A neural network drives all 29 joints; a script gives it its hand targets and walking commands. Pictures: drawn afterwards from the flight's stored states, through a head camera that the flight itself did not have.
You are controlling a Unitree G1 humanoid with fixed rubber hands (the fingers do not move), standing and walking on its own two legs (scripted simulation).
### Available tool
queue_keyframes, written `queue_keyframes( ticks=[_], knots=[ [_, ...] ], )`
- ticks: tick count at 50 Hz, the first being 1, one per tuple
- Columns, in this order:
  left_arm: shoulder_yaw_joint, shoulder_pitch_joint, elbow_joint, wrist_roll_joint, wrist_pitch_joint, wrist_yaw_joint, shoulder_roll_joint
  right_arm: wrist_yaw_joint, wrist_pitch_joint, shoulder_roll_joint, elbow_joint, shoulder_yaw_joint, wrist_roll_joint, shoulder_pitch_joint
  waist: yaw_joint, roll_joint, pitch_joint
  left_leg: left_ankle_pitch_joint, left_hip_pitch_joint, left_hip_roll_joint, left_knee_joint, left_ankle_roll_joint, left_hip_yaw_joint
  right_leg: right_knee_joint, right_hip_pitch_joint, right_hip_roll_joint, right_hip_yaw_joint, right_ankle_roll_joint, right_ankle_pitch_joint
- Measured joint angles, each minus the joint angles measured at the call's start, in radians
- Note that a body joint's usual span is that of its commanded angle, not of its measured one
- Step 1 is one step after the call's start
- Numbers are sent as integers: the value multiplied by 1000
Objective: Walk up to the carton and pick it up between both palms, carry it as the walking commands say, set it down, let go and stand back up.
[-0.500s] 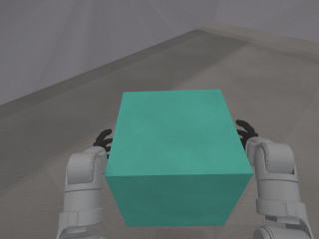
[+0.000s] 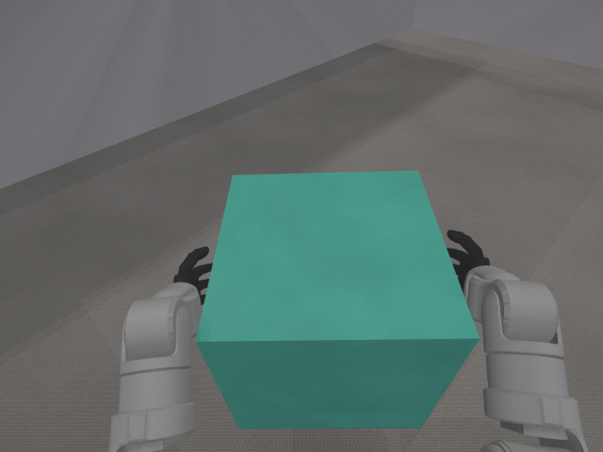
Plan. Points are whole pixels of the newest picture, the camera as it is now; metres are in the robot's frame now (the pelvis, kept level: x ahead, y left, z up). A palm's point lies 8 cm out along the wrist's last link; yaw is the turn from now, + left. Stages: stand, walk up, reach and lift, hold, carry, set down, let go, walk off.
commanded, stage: carry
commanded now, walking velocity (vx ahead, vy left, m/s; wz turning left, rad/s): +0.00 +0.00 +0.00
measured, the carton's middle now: (327, 302) +0.34 +0.00 +0.03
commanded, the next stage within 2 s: hold in 0.36 s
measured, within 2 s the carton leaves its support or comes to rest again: neither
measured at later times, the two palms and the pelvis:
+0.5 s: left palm (195, 330) +0.28 +0.18 +0.05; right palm (472, 325) +0.29 -0.18 +0.05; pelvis +0.01 +0.00 +0.01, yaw +0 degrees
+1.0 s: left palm (214, 308) +0.31 +0.16 +0.06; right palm (497, 325) +0.28 -0.20 +0.08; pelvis +0.00 +0.01 +0.01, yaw -6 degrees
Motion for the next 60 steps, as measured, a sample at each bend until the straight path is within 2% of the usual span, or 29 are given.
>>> queue_keyframes(
  ticks=[7, 20, 21, 23, 25, 29, 32, 36, 38, 41, 44, 47, 51, 54, 60],
  knots=[
    [-2, 0, 28, 11, -18, -5, 1, 4, -28, 13, 35, -15, -8, 4, -5, -10, -9, 1, 2, -2, -2, 3, 0, -2, 2, -2, 0, 3, 1],
    [-6, 23, -12, 7, -20, -4, -8, 6, -12, 4, -10, -3, -2, 16, -2, 15, -7, 3, 4, 2, -3, 0, -1, -11, 8, 3, -2, 1, 8],
    [5, 20, 11, 24, -35, -18, -16, 19, -30, 13, 18, -17, -18, 13, -2, 15, -3, 5, 16, 3, -11, 1, -1, -19, 19, 4, -1, 0, 11],
    [75, 38, 158, 126, -167, -70, -73, 78, -171, 84, 192, -105, -123, 28, -7, 7, 23, 36, 108, -3, -86, -1, -4, -93, 106, 22, 26, -11, 44],
    [87, 120, 222, 173, -264, -103, -91, 111, -278, 121, 264, -123, -182, 108, -19, -3, 31, 55, 176, -7, -155, -1, -1, -149, 163, 28, 45, -4, 61],
    [9, 278, 190, 131, -380, -125, -67, 115, -362, 139, 146, -45, -174, 305, -43, -22, 80, 71, 231, -14, -195, 0, -1, -172, 211, 31, 71, -1, 65],
    [-34, 298, 130, 109, -414, -125, -42, 101, -382, 135, 58, -12, -149, 341, -49, -37, 136, 81, 263, -13, -208, 2, 1, -179, 238, 33, 76, 0, 76],
    [-17, 189, 152, 125, -441, -125, -28, 93, -412, 120, 90, -28, -146, 226, -10, -44, 161, 78, 266, -24, -186, -1, -16, -155, 221, 50, 121, -6, 86],
    [8, 119, 202, 144, -456, -126, -32, 97, -424, 105, 147, -45, -160, 147, 16, -37, 161, 59, 268, -30, -169, 13, -26, -143, 215, 64, 150, -16, 77],
    [49, 43, 287, 177, -458, -128, -43, 117, -430, 92, 253, -74, -205, 54, 37, -26, 137, 38, 278, -38, -163, 14, -45, -145, 220, 80, 176, -29, 53],
    [78, 1, 352, 202, -434, -130, -44, 137, -433, 94, 353, -109, -251, 1, 16, -33, 118, 55, 295, -46, -179, 13, -63, -163, 244, 86, 185, -33, 76],
    [86, 7, 371, 216, -416, -135, -47, 144, -440, 103, 388, -123, -265, 15, -6, -45, 113, 64, 317, -55, -185, 7, -74, -177, 272, 80, 185, -10, 102],
    [95, 18, 401, 242, -412, -140, -69, 148, -440, 99, 404, -133, -262, 53, -4, -38, 110, 45, 331, -52, -188, 10, -59, -184, 283, 83, 202, -10, 87],
    [84, 40, 367, 245, -418, -140, -79, 150, -442, 87, 371, -109, -242, 74, -8, -29, 118, 38, 322, -53, -185, 13, -49, -178, 270, 82, 212, -6, 83],
    [64, 134, 219, 217, -432, -139, -97, 151, -437, 88, 239, -52, -209, 137, -21, -20, 77, 46, 320, -51, -232, 13, -49, -237, 272, 81, 214, -1, 98]
  ],
)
